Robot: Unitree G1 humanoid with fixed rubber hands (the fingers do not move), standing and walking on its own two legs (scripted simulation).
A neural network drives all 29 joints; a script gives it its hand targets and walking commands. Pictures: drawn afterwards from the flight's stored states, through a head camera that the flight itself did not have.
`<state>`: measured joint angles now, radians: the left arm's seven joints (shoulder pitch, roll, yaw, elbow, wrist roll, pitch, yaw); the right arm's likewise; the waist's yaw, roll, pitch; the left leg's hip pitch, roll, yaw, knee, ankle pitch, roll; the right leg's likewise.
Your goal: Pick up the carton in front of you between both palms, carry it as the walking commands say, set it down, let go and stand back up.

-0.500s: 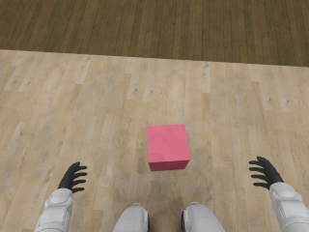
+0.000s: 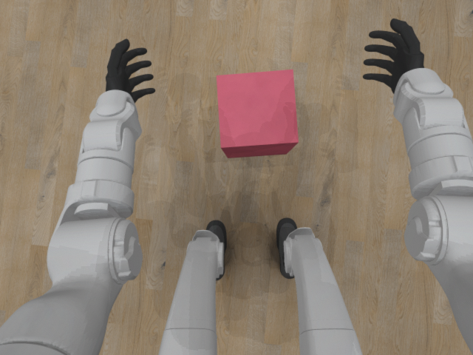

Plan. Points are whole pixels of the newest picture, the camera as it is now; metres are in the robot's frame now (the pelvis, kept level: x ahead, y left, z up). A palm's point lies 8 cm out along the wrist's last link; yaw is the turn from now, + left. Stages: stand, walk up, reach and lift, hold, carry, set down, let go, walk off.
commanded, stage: reach and lift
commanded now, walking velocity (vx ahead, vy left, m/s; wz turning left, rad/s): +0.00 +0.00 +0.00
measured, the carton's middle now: (255, 119) +0.55 -0.01 -0.55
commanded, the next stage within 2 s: none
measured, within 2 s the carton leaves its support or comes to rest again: neither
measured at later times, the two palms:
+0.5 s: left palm (164, 87) +0.54 +0.18 -0.22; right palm (351, 71) +0.56 -0.20 -0.22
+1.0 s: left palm (189, 115) +0.54 +0.17 -0.43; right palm (323, 107) +0.55 -0.20 -0.43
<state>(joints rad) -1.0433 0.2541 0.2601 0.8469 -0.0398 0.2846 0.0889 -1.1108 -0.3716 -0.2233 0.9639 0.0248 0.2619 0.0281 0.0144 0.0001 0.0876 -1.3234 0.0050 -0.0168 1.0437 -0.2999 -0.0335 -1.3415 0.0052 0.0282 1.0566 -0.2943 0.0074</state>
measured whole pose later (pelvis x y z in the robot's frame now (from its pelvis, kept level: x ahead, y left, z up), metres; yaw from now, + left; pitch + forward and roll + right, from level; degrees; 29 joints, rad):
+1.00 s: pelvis -0.03 +0.00 -0.27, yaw +2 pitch +42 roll +2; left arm -1.55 0.33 0.20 1.11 -0.16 0.14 0.14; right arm -1.61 -0.46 -0.11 1.19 0.15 0.13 -0.05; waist 0.00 0.02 0.32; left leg -2.24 -0.07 -0.04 2.06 -0.55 -0.08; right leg -2.26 0.05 0.07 2.08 -0.54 0.05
